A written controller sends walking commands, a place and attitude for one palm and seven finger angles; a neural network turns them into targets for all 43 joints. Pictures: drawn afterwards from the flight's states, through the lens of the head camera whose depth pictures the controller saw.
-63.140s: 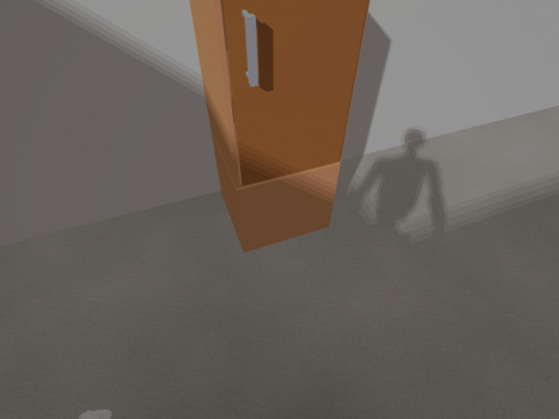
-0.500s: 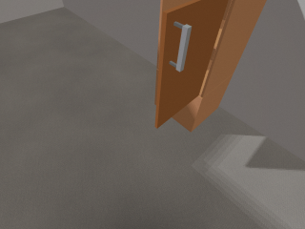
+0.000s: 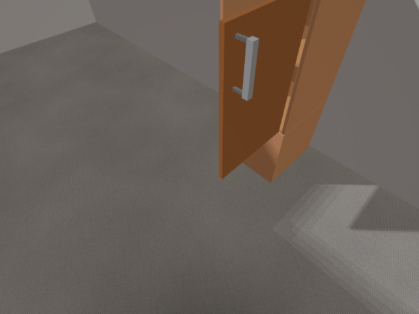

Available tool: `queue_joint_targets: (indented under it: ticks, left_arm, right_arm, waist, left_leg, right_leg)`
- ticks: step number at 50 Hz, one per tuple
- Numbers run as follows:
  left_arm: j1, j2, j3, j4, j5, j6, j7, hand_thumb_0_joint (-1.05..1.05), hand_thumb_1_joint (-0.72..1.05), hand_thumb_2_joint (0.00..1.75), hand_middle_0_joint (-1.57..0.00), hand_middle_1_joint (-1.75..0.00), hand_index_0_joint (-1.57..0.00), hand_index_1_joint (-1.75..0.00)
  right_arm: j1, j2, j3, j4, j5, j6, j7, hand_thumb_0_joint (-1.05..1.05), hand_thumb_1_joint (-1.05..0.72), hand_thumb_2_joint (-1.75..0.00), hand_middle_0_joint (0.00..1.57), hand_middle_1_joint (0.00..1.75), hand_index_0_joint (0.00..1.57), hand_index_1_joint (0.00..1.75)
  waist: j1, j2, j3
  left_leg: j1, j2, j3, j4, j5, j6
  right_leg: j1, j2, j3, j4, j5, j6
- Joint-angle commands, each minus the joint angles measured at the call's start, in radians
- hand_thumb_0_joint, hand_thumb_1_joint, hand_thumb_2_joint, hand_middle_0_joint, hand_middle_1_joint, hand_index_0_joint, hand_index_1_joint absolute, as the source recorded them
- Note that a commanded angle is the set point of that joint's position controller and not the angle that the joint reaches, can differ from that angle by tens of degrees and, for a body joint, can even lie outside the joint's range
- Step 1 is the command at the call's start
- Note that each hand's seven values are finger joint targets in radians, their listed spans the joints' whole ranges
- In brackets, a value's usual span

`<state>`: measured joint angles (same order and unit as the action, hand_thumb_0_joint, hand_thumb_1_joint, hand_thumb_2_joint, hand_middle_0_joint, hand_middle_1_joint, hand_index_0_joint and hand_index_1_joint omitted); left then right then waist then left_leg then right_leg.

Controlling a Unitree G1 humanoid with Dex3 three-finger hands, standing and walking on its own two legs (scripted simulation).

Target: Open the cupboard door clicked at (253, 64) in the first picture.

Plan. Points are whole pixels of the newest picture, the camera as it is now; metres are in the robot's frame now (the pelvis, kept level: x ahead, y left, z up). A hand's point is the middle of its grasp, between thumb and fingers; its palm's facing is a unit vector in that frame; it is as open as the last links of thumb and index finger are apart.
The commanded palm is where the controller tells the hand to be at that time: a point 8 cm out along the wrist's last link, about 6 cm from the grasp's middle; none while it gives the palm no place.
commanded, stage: let the arm hang, fingers relaxed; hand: left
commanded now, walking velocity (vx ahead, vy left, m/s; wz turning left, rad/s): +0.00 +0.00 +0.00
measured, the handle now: (243, 68) +0.66 -0.06 +0.13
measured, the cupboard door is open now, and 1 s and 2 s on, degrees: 91 91 91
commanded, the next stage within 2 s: look to check the result in 0.24 s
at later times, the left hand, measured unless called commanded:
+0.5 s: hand out of the picture +0.05 +0.17 -0.17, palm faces +0.02 -0.97 -0.23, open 7.4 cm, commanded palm none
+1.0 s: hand out of the picture +0.09 +0.19 -0.16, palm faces +0.02 -0.96 -0.28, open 7.4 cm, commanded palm none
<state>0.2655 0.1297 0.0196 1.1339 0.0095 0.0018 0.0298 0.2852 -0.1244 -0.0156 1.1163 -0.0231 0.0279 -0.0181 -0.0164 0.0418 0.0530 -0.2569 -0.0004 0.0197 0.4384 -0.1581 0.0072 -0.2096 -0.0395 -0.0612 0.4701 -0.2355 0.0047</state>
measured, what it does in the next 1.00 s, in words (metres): stands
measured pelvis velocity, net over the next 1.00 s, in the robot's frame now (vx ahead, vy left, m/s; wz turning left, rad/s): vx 0.04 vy -0.02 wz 0.00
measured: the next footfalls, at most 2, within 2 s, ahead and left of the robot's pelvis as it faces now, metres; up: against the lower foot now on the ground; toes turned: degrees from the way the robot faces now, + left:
none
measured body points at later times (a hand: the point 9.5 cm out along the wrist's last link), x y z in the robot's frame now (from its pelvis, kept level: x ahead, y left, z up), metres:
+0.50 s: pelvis +0.02 -0.02 +0.00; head +0.05 -0.03 +0.45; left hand +0.05 +0.22 -0.15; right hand +0.03 -0.25 -0.16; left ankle +0.05 +0.11 -0.74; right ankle +0.01 -0.12 -0.74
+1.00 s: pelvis +0.04 -0.02 +0.01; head +0.06 -0.04 +0.46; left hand +0.09 +0.24 -0.14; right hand +0.09 -0.28 -0.15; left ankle +0.05 +0.11 -0.74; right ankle +0.01 -0.12 -0.74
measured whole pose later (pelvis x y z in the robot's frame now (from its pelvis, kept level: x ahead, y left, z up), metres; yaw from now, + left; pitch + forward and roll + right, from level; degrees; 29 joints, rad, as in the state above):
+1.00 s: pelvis +0.04 -0.02 +0.01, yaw +0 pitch -1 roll +0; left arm 0.16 0.23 0.02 1.13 0.01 -0.02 0.01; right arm 0.15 -0.25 -0.01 1.13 -0.02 0.01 -0.02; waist -0.01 0.03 0.07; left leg -0.16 0.03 0.00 0.35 -0.17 -0.03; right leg -0.09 0.00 -0.08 0.35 -0.23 -0.03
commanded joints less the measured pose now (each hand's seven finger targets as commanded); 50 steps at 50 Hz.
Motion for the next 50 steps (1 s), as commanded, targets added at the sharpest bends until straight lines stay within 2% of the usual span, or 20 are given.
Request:
queue_joint_targets:
  ticks: [1, 6, 10, 14, 20, 32, 37, 41, 48, 50]
  left_arm:
    - [0.063, 0.121, 0.029, -0.024, 0.003, -0.009, 0.008, 0.00, 0.90, 0.90, -0.20, -0.30, -0.20, -0.30]
    - [0.035, 0.134, 0.030, -0.028, 0.001, -0.013, 0.006, 0.00, 0.90, 0.90, -0.20, -0.30, -0.20, -0.30]
    - [0.015, 0.151, 0.031, -0.033, -0.001, -0.019, 0.005, 0.00, 0.90, 0.90, -0.20, -0.30, -0.20, -0.30]
    - [0.000, 0.162, 0.030, -0.031, -0.002, -0.022, 0.004, 0.00, 0.90, 0.90, -0.20, -0.30, -0.20, -0.30]
    - [-0.022, 0.173, 0.029, -0.028, -0.004, -0.021, 0.003, 0.00, 0.90, 0.90, -0.20, -0.30, -0.20, -0.30]
    - [-0.042, 0.206, 0.032, -0.031, -0.004, -0.029, 0.001, 0.00, 0.90, 0.90, -0.20, -0.30, -0.20, -0.30]
    - [-0.057, 0.223, 0.033, -0.034, -0.004, -0.032, 0.000, 0.00, 0.90, 0.90, -0.20, -0.30, -0.20, -0.30]
    - [-0.073, 0.241, 0.036, -0.038, -0.003, -0.034, -0.002, 0.00, 0.90, 0.90, -0.20, -0.30, -0.20, -0.30]
    - [-0.092, 0.281, 0.041, -0.047, -0.002, -0.040, -0.004, 0.00, 0.90, 0.90, -0.20, -0.30, -0.20, -0.30]
    - [-0.101, 0.284, 0.041, -0.046, -0.003, -0.040, -0.005, 0.00, 0.90, 0.90, -0.20, -0.30, -0.20, -0.30]
  right_arm:
    - [0.061, -0.090, -0.018, -0.016, -0.003, -0.016, -0.008, 0.00, -0.90, -0.90, 0.20, 0.30, 0.20, 0.30]
    - [0.044, -0.099, -0.016, -0.015, -0.002, -0.019, -0.008, 0.00, -0.90, -0.90, 0.20, 0.30, 0.20, 0.30]
    - [0.026, -0.115, -0.016, -0.014, 0.000, -0.023, -0.008, 0.00, -0.90, -0.90, 0.20, 0.30, 0.20, 0.30]
    - [0.008, -0.133, -0.016, -0.012, 0.002, -0.025, -0.009, 0.00, -0.90, -0.90, 0.20, 0.30, 0.20, 0.30]
    - [-0.010, -0.146, -0.012, -0.004, 0.001, -0.023, -0.010, 0.00, -0.90, -0.90, 0.20, 0.30, 0.20, 0.30]
    - [-0.060, -0.190, -0.015, -0.007, 0.003, -0.029, -0.012, 0.00, -0.90, -0.90, 0.20, 0.30, 0.20, 0.30]
    - [-0.081, -0.210, -0.018, -0.010, 0.003, -0.029, -0.012, 0.00, -0.90, -0.90, 0.20, 0.30, 0.20, 0.30]
    - [-0.095, -0.231, -0.019, -0.012, 0.003, -0.033, -0.011, 0.00, -0.90, -0.90, 0.20, 0.30, 0.20, 0.30]
    - [-0.124, -0.271, -0.024, -0.023, 0.005, -0.036, -0.010, 0.00, -0.90, -0.90, 0.20, 0.30, 0.20, 0.30]
    - [-0.137, -0.276, -0.025, -0.023, 0.004, -0.037, -0.009, 0.00, -0.90, -0.90, 0.20, 0.30, 0.20, 0.30]
  waist:
    - [0.004, -0.028, 0.049]
    - [0.003, -0.036, 0.045]
    - [0.002, -0.024, 0.008]
    - [0.002, -0.043, -0.008]
    - [0.001, -0.020, 0.016]
    - [0.005, -0.041, -0.029]
    - [0.004, -0.043, -0.021]
    - [0.005, -0.029, -0.038]
    - [0.008, -0.043, -0.057]
    - [0.008, -0.038, -0.043]
  left_leg:
    - [-0.012, 0.078, -0.091, -0.115, -0.111, 0.014]
    - [0.007, 0.076, -0.078, -0.097, -0.044, 0.009]
    - [0.042, 0.082, -0.071, -0.079, 0.032, 0.006]
    - [0.058, 0.090, -0.069, -0.076, 0.076, 0.005]
    - [0.060, 0.094, -0.073, -0.090, 0.074, 0.001]
    - [0.104, 0.105, -0.072, -0.094, 0.141, 0.001]
    - [0.111, 0.107, -0.072, -0.101, 0.134, -0.001]
    - [0.118, 0.109, -0.076, -0.107, 0.148, 0.001]
    - [0.137, 0.114, -0.076, -0.109, 0.172, 0.003]
    - [0.139, 0.115, -0.074, -0.117, 0.166, 0.002]
  right_leg:
    - [-0.060, -0.059, 0.069, -0.121, -0.105, -0.046]
    - [-0.043, -0.069, 0.073, -0.134, -0.072, -0.049]
    - [-0.017, -0.078, 0.076, -0.141, -0.017, -0.051]
    - [0.011, -0.083, 0.072, -0.146, 0.035, -0.050]
    - [0.015, -0.079, 0.075, -0.162, 0.030, -0.050]
    - [0.068, -0.085, 0.069, -0.165, 0.159, -0.046]
    - [0.068, -0.085, 0.068, -0.177, 0.157, -0.047]
    - [0.088, -0.085, 0.074, -0.176, 0.178, -0.048]
    - [0.109, -0.091, 0.073, -0.185, 0.232, -0.048]
    - [0.101, -0.093, 0.075, -0.190, 0.226, -0.048]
